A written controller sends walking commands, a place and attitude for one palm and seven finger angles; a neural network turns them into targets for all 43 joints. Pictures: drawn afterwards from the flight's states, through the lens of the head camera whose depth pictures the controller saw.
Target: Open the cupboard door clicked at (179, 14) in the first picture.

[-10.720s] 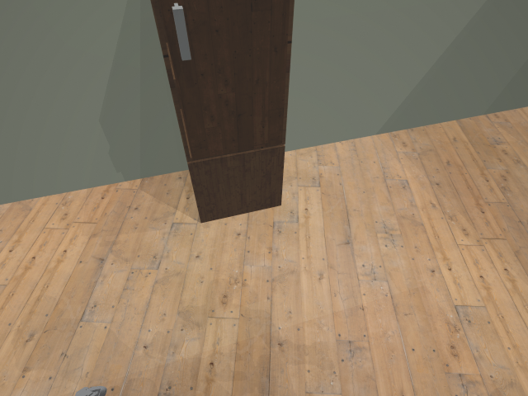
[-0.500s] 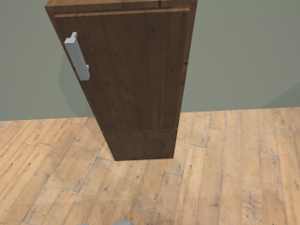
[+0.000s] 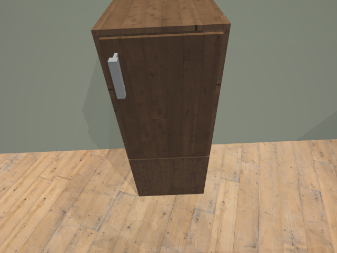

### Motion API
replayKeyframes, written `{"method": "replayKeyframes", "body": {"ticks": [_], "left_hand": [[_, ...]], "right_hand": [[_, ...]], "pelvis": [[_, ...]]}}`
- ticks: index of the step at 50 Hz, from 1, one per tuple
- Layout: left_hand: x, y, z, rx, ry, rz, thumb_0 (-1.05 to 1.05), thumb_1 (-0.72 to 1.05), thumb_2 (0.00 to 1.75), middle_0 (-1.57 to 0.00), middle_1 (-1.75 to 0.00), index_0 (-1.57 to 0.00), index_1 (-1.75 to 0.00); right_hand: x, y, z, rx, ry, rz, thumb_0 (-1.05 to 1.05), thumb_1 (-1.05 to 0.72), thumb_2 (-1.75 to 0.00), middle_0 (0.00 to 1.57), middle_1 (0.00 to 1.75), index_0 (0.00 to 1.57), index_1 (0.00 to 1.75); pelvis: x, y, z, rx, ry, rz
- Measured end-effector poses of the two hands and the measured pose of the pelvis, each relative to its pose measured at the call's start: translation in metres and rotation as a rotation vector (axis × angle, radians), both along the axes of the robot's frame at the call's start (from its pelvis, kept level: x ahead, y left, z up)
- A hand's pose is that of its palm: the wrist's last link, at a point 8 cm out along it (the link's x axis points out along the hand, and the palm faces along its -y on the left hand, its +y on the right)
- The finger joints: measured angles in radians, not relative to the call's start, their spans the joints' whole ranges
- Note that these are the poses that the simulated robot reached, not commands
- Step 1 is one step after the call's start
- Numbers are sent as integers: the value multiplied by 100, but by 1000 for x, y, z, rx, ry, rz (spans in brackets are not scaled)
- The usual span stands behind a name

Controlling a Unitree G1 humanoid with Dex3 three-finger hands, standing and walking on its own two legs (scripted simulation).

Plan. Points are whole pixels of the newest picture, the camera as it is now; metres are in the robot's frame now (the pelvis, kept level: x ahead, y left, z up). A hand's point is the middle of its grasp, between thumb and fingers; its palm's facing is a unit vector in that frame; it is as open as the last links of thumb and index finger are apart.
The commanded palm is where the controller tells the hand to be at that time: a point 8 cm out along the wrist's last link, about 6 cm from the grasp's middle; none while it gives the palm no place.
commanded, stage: come to a stop and stand still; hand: left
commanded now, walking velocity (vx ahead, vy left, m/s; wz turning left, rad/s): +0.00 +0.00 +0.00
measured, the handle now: (118, 75) +0.60 +0.20 +0.14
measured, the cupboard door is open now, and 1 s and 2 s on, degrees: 0 0 0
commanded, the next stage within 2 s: look again from close up in 0.24 s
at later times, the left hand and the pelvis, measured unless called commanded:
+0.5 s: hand out of the picture +0.02 +0.16 -0.17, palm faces +0.06 -0.98 -0.20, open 7.3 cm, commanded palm none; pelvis +0.03 -0.01 +0.00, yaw +2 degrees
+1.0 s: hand out of the picture +0.15 +0.17 -0.12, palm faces +0.24 -0.95 -0.20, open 7.3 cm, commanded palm +0.15 +0.22 -0.05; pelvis +0.06 -0.02 +0.00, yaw +3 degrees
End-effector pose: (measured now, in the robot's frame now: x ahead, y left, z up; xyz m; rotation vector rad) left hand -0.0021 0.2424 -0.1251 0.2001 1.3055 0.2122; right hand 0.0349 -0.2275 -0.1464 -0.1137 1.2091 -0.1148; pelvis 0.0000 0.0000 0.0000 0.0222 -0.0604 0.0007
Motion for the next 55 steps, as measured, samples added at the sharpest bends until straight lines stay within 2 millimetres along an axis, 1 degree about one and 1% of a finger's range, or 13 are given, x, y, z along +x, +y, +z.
{"method": "replayKeyframes", "body": {"ticks": [5, 9, 12, 15, 20, 27, 40, 47, 48, 49, 51, 53, 55], "left_hand": [[-21, -8, -1, -17, 48, 30, 1, 91, 90, -20, -30, -20, -30], [-27, -18, -4, -40, 74, 40, 1, 91, 90, -20, -30, -20, -30], [-24, -26, -6, -58, 82, 39, 1, 91, 90, -20, -30, -20, -30], [-17, -34, -8, -74, 79, 36, 1, 91, 90, -20, -30, -20, -30], [-1, -39, -10, -79, 72, 30, 2, 92, 90, -20, -30, -20, -30], [21, -37, -9, -66, 64, 32, 2, 93, 90, -20, -30, -20, -30], [64, -34, -9, -54, 26, 29, 2, 94, 90, -20, -30, -20, -30], [81, -33, -9, -47, -2, 25, 1, 93, 90, -20, -30, -20, -30], [91, -32, -3, -53, -60, 78, 2, 93, 90, -20, -30, -20, -30], [110, -28, 11, -42, -186, 107, 2, 93, 90, -20, -30, -21, -30], [151, -23, 51, 0, -479, 127, 2, 91, 89, -20, -31, -21, -31], [188, -20, 93, 10, -752, 124, 2, 89, 88, -20, -32, -21, -32], [215, -19, 128, -4, -1009, 87, 2, 86, 87, -20, -33, -21, -34]], "right_hand": [[-18, 0, -3, 2, 68, 4, 1, -91, -90, 20, 30, 20, 29], [-31, -1, -5, 2, 115, -3, 1, -91, -90, 20, 30, 20, 29], [-38, -1, -5, 3, 144, -11, 1, -91, -90, 20, 30, 20, 29], [-43, 0, -5, 4, 169, -18, 1, -91, -90, 20, 30, 20, 29], [-43, 2, -4, 9, 194, -27, 1, -91, -90, 20, 30, 19, 29], [-28, 3, -3, 15, 208, -26, 0, -91, -90, 20, 30, 19, 29], [24, -5, 1, -8, 159, -5, 0, -91, -90, 20, 30, 20, 29], [43, -11, 3, -23, 137, 4, 0, -91, -90, 20, 30, 20, 29], [48, -13, 5, -28, 106, 2, 0, -91, -90, 20, 30, 20, 29], [56, -16, 9, -47, 42, 8, 1, -91, -90, 20, 30, 20, 29], [80, -22, 18, -74, -115, 16, 1, -91, -90, 20, 30, 20, 29], [109, -28, 28, -85, -264, 45, 1, -91, -90, 20, 30, 20, 29], [140, -33, 38, -92, -402, 78, 1, -91, -90, 20, 30, 20, 29]], "pelvis": [[0, -1, 1, 0, 8, 15], [1, -2, 2, 1, 12, 21], [3, -4, 2, 2, 15, 22], [7, -5, 2, 2, 21, 24], [15, -9, 2, 2, 29, 25], [31, -13, 3, -5, 42, 31], [57, -19, 5, -15, 42, 39], [64, -20, 4, -22, 43, 41], [64, -20, 4, -21, 46, 44], [64, -21, 3, -16, 47, 47], [65, -21, 2, -9, 56, 68], [63, -22, -1, -11, 74, 97], [60, -24, -7, -12, 110, 106]]}}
